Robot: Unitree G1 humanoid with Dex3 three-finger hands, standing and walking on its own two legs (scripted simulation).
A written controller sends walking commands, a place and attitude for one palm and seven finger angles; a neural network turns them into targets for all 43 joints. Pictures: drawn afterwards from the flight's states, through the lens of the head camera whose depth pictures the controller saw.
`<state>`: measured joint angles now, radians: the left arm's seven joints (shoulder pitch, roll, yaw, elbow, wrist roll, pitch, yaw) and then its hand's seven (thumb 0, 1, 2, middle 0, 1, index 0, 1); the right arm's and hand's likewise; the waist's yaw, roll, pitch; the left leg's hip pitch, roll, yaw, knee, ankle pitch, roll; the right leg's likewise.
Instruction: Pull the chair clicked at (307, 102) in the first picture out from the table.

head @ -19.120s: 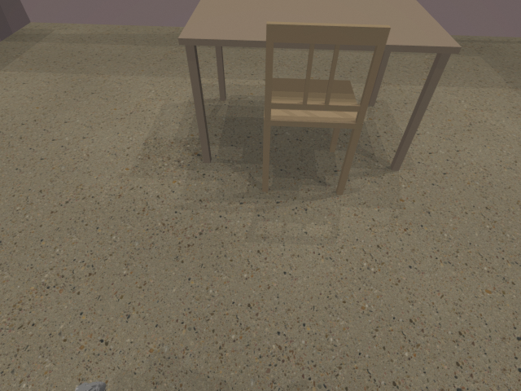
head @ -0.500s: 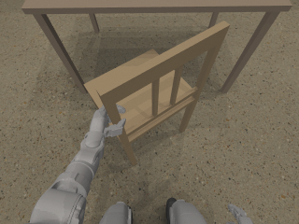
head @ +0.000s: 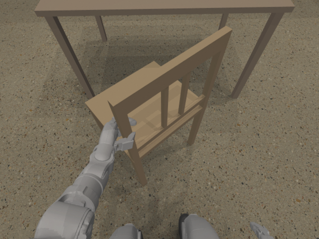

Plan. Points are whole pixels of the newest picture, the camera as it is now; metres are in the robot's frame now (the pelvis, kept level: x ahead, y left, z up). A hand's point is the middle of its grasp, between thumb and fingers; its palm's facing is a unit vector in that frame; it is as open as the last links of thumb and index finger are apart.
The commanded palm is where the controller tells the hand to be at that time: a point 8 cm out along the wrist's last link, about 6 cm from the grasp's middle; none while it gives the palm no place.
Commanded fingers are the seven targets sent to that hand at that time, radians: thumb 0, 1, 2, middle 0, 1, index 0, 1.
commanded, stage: step backward, pulling the chair out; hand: left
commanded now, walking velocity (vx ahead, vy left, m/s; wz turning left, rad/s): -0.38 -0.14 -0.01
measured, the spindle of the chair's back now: (164, 108) +0.51 -0.03 -0.09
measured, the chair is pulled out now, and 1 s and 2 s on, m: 0.35 0.47 0.47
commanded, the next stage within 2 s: stop walking, hand still on the chair in 0.46 s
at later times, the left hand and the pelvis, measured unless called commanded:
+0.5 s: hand (124, 165) +0.30 +0.09 -0.05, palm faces -0.14 -0.97 -0.19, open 6.1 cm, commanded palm +0.31 +0.14 -0.05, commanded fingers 0.00 0.90 0.90 -0.50 -1.45 -0.50 -1.45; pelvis -0.06 +0.00 +0.00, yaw -1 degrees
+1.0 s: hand (124, 183) +0.25 +0.09 -0.05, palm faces -0.08 -0.97 -0.21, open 6.1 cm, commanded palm +0.24 +0.14 -0.03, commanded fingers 0.00 0.90 0.90 -0.50 -1.45 -0.50 -1.45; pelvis -0.07 -0.02 +0.01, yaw -2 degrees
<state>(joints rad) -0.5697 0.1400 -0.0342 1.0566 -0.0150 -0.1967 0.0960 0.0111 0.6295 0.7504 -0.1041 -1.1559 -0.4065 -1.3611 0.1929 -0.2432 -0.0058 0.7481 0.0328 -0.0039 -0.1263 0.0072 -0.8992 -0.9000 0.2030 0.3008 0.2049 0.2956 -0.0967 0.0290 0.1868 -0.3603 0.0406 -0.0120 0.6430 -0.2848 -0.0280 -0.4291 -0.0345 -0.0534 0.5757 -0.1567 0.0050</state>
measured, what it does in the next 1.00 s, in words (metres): steps on the spot: right foot, then left foot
